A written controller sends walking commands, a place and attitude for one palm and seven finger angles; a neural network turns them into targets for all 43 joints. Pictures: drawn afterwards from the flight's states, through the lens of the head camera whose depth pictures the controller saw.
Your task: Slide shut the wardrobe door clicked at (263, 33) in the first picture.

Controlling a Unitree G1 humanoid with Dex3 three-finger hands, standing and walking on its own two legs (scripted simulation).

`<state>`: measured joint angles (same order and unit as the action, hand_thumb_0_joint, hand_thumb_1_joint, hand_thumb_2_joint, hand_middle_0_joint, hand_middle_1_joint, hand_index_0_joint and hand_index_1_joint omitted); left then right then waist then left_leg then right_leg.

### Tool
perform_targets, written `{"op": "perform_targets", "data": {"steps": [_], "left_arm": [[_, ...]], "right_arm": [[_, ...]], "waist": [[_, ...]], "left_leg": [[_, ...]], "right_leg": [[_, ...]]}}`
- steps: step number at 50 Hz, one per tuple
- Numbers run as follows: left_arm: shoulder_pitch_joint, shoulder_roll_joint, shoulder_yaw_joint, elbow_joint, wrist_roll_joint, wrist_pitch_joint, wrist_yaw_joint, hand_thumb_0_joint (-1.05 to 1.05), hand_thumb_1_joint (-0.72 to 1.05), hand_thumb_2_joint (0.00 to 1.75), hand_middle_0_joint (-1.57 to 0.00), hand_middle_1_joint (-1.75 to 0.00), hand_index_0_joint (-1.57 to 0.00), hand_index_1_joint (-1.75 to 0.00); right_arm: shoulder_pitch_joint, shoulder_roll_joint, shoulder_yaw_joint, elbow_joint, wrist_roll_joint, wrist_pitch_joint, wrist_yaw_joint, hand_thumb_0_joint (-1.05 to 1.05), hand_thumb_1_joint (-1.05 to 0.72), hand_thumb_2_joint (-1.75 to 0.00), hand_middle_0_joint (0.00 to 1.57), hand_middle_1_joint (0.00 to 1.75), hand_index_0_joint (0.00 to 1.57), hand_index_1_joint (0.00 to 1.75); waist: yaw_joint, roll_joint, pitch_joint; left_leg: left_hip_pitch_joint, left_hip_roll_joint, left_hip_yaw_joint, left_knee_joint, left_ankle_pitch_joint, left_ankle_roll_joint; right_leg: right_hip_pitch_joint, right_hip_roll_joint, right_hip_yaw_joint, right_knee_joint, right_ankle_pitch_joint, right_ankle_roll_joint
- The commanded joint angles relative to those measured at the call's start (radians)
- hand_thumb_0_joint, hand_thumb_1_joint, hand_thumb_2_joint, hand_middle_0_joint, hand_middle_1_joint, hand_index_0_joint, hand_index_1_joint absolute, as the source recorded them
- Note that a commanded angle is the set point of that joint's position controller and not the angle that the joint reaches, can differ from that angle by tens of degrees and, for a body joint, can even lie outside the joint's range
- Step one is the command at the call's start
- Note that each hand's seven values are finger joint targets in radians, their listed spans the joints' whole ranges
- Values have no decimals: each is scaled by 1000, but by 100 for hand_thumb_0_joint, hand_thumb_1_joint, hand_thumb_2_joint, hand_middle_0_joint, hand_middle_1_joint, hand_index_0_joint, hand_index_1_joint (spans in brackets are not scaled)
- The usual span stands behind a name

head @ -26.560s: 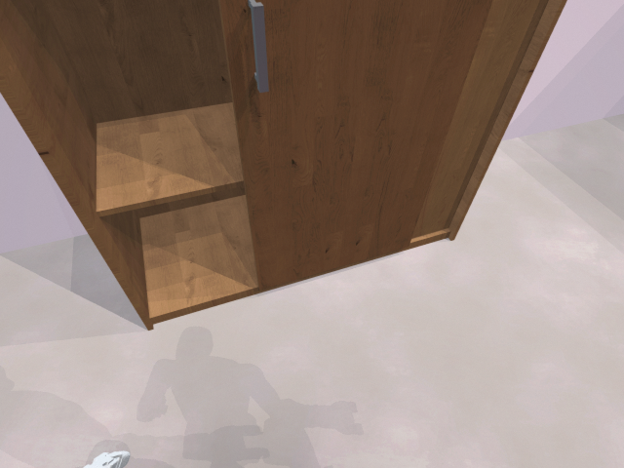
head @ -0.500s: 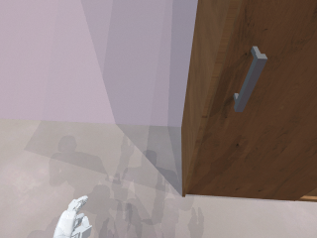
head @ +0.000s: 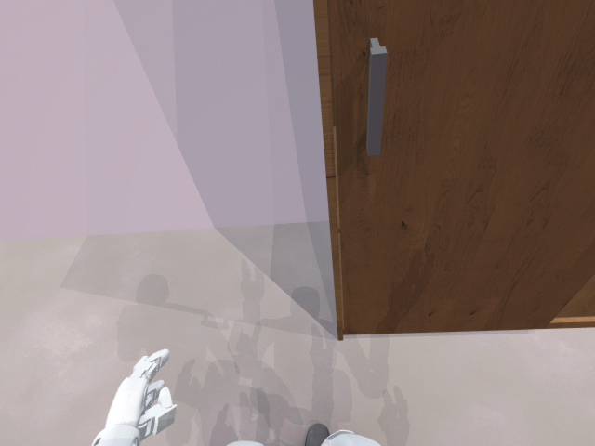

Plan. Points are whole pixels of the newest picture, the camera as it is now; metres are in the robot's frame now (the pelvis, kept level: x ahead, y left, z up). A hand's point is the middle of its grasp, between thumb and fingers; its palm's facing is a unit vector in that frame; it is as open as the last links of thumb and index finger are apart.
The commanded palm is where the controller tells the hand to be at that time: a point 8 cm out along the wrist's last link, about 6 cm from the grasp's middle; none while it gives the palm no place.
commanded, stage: step back with the hand held close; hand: right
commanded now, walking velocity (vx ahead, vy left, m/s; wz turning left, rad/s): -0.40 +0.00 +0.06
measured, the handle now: (373, 99) +0.55 -0.12 +0.18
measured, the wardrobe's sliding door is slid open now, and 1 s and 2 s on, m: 0.00 0.00 0.00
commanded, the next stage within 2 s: stop stepping back and stand still in 0.14 s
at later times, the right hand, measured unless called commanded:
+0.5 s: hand out of the picture +0.04 -0.39 +0.22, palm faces +0.29 +0.81 -0.51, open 7.4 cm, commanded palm +0.04 -0.42 +0.20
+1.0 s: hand out of the picture -0.06 -0.54 +0.20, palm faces +0.47 +0.82 -0.31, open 7.4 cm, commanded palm -0.11 -0.55 +0.20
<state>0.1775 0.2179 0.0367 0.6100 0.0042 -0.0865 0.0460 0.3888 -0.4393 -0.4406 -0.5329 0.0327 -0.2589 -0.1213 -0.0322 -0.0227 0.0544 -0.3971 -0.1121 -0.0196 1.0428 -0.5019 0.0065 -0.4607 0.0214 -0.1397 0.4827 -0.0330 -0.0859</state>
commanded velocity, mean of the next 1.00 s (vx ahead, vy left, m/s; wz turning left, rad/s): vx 0.07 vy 0.16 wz -0.01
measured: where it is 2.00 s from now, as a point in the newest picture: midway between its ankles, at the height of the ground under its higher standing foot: outside the picture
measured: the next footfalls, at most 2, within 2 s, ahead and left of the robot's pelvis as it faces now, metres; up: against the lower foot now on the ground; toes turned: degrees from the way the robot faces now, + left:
left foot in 0.10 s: -0.03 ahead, +0.16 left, -0.01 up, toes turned +7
right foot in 0.18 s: +0.08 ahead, -0.13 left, +0.00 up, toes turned +8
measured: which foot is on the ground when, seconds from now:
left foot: up 0.00-0.08, down 0.10-0.18, up 0.20-0.46, down 0.48-0.60, up 0.62-0.82, down 0.84-1.00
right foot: down 0.00-0.04, up 0.06-0.16, down 0.18-0.40, up 0.42-0.58, down 0.60-0.80, up 0.82-1.00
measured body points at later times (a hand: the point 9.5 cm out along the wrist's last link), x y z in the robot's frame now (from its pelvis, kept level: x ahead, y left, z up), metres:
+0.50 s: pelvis -0.17 -0.16 +0.00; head -0.15 -0.22 +0.45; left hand -0.08 +0.07 -0.07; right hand +0.02 -0.43 +0.25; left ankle -0.25 -0.06 -0.72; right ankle -0.12 -0.24 -0.64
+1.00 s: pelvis -0.28 -0.27 +0.01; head -0.30 -0.31 +0.46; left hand -0.17 -0.01 -0.06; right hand -0.09 -0.58 +0.21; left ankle -0.32 -0.14 -0.72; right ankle -0.24 -0.36 -0.68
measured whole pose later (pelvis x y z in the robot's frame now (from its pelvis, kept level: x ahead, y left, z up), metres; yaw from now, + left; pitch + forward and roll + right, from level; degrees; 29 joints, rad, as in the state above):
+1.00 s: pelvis -0.28 -0.27 +0.01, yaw +8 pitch -1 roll +2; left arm 0.28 0.20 0.00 0.68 0.01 -0.04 0.08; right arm 0.43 -0.40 -0.47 -0.47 0.05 -0.17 -0.17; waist -0.06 0.05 -0.06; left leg -0.21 0.03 0.11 0.53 -0.34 0.05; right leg -0.49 -0.09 -0.09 0.94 -0.44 -0.01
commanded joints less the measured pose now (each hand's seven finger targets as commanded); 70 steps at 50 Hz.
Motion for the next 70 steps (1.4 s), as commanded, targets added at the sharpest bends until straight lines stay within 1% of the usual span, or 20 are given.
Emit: {"op": "perform_targets", "data": {"steps": [1,3,4,5,8,9,10,20,21,22,24,28,32,36,39,41,50,52,67,70], "left_arm": [[-69,95,63,-156,-24,-91,-36,0,90,90,-20,-30,-20,-30],[-53,110,64,-102,-78,-105,-57,0,90,90,-20,-30,-20,-30],[-60,77,37,-94,-33,-110,-73,0,90,90,-20,-30,-20,-30],[-51,19,-41,-123,44,-106,-94,0,90,90,-20,-30,-20,-30],[-107,132,25,-78,-14,-92,-14,0,90,90,-20,-30,-20,-30],[-94,151,38,-93,8,-121,-15,0,90,90,-20,-30,-20,-30],[-81,130,46,-58,19,-146,-15,0,90,90,-20,-30,-20,-30],[-30,31,66,-107,23,-35,-61,0,90,90,-20,-30,-20,-30],[51,33,70,-78,-33,-27,-63,0,90,90,-20,-30,-20,-30],[30,37,51,-94,-34,-15,-40,0,90,90,-20,-30,-20,-30],[7,36,-31,-113,65,-35,-29,0,90,90,-20,-30,-20,-30],[-20,124,45,-82,-13,-52,25,0,90,90,-20,-30,-20,-30],[-52,119,48,-128,30,-90,-2,0,90,90,-20,-30,-20,-30],[-76,109,52,-184,21,-68,-56,0,90,90,-20,-30,-20,-30],[-65,83,44,-174,17,-13,-32,0,90,90,-20,-30,-20,-30],[-68,74,41,-172,-22,1,-5,0,90,90,-20,-30,-20,-30],[-20,101,5,-109,11,-54,63,0,90,90,-20,-30,-20,-30],[-26,151,19,-157,-3,-76,57,0,90,90,-20,-30,-20,-30],[1,98,2,-167,-3,-22,19,0,90,90,-20,-30,-20,-30],[81,111,14,-12,-22,21,-60,0,90,90,-20,-30,-20,-30]], "right_arm": [[36,-148,-94,-234,44,-65,-19,0,-90,-90,20,30,20,30],[44,-131,-27,-213,13,-114,-14,0,-90,-90,20,30,20,30],[-96,-162,-110,-271,33,-83,-15,0,-90,-90,20,30,20,30],[-262,-247,-134,-365,19,-75,-11,0,-90,-90,20,30,20,30],[-373,-186,-58,-220,-12,-57,3,0,-90,-90,20,30,20,30],[-345,-208,-86,-315,-8,-82,-14,0,-90,-90,20,30,20,30],[-346,-232,-124,-298,0,-119,-12,0,-90,-90,20,30,20,30],[298,-210,-189,-357,40,41,-27,0,-90,-90,20,30,20,30],[297,-187,-146,-333,27,43,-22,0,-90,-90,20,30,20,30],[204,-86,-123,-303,59,58,-18,0,-90,-90,20,30,20,30],[-141,-455,-349,-316,64,-29,-56,0,-90,-90,20,30,20,30],[-156,-121,-7,23,1,55,-43,0,-90,-90,20,30,20,30],[-135,-260,-141,-368,35,-26,11,0,-90,-90,20,30,20,30],[95,-203,-144,-490,26,-35,2,0,-90,-90,20,30,20,30],[189,-198,-175,-286,19,32,-18,0,-90,-90,20,30,20,30],[40,-243,-194,-260,22,52,-35,0,-90,-90,20,30,20,30],[-188,-85,43,-156,-2,48,-58,0,-90,-90,20,30,20,30],[-207,-127,18,-287,-2,17,-64,0,-90,-90,20,30,20,30],[116,-130,-75,-83,13,71,-29,0,-90,-90,20,30,20,30],[128,90,310,630,-59,260,116,0,-90,-90,20,30,20,30]], "waist": [[-74,-260,-229],[-51,550,-28],[4,323,5],[76,154,-35],[59,-351,-59],[19,-624,-160],[28,-411,-168],[-75,-187,-288],[-40,483,-246],[51,350,-141],[79,180,-95],[62,52,-43],[50,-321,0],[1,-397,-144],[-27,-172,-170],[11,293,-53],[58,51,-67],[54,-386,-61],[39,-139,-111],[61,110,-197]], "left_leg": [[322,6,231,-389,-167,93],[-288,583,-422,-817,131,312],[-239,620,-357,-740,359,309],[-78,539,-248,-646,495,26],[-156,177,12,-22,167,25],[-180,49,-3,204,-227,-11],[-81,8,-68,317,-153,-3],[551,15,194,-587,-211,172],[94,371,-129,-680,144,264],[-26,427,-153,-668,215,289],[107,530,-266,-659,183,35],[-45,254,32,-414,211,56],[-5,75,6,22,-31,-47],[311,53,111,-190,12,-3],[578,63,78,-489,-97,79],[230,478,-538,-912,-233,292],[-25,275,18,-599,-133,114],[-291,97,133,-105,-102,-10],[207,69,181,-614,147,-21],[263,358,12,-500,887,29]], "right_leg": [[26,-40,-47,-213,-241,456],[70,14,385,1242,-647,251],[-139,-53,470,1331,-676,27],[-102,-175,361,899,-563,84],[253,-135,244,-61,-79,117],[189,-363,584,-166,77,-2],[42,-386,606,-217,-189,-38],[-91,64,-53,53,-367,450],[70,52,130,967,-534,147],[-201,10,349,1181,-622,-194],[-293,-178,315,834,-513,98],[264,-88,103,74,-224,74],[-33,-397,707,-328,-406,-75],[-122,-299,343,-303,-668,8],[-345,-176,175,66,-704,76],[-406,-22,111,835,-518,112],[318,-74,-19,53,-341,73],[482,-411,564,-245,-418,-31],[241,-278,166,-234,-370,20],[115,-191,67,175,-11,81]]}}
